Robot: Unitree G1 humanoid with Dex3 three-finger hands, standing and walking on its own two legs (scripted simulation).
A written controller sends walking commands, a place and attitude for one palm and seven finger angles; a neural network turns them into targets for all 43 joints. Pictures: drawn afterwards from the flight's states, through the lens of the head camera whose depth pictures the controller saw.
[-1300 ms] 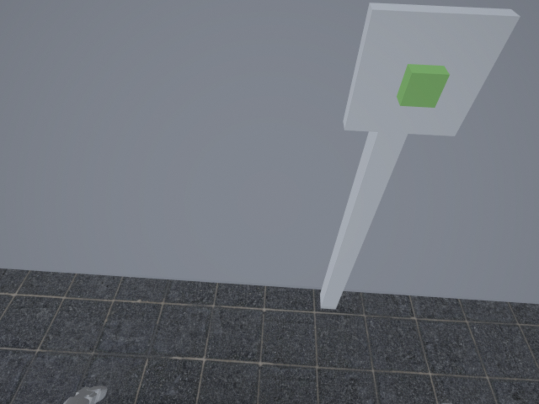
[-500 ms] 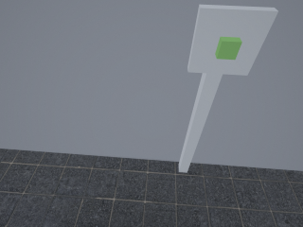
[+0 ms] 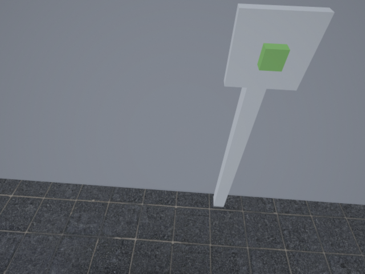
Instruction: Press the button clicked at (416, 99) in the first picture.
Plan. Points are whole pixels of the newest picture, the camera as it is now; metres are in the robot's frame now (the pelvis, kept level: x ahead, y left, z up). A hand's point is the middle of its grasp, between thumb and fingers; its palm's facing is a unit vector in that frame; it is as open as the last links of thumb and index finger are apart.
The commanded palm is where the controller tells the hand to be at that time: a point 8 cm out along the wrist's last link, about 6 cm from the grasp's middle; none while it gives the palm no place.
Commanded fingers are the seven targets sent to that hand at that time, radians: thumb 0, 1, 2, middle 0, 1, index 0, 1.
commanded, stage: look at it before walking up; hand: left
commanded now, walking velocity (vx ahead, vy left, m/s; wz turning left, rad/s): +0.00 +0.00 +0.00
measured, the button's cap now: (272, 56) +0.59 -0.19 +0.20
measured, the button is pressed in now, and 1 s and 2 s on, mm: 0 0 0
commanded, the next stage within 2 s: walk to a spot facing it in 0.14 s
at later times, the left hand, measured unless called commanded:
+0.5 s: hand out of the picture +0.07 +0.22 -0.17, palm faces -0.08 -0.95 -0.30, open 7.3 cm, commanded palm none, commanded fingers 0.00 0.90 0.90 -0.20 -0.30 -0.20 -0.30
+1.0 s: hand out of the picture +0.08 +0.17 -0.17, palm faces -0.25 -0.94 -0.24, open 7.3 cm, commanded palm none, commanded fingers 0.00 0.90 0.90 -0.20 -0.30 -0.20 -0.30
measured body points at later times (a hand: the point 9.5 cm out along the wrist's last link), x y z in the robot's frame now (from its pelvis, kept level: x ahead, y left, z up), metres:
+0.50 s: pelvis +0.00 +0.00 -0.01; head +0.02 -0.01 +0.44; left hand +0.08 +0.27 -0.15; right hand +0.07 -0.28 -0.15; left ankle +0.01 +0.12 -0.75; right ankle +0.01 -0.12 -0.74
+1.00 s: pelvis -0.02 -0.01 -0.01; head +0.02 -0.03 +0.44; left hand +0.09 +0.22 -0.15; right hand +0.00 -0.29 -0.14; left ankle +0.00 +0.15 -0.70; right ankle -0.01 -0.11 -0.75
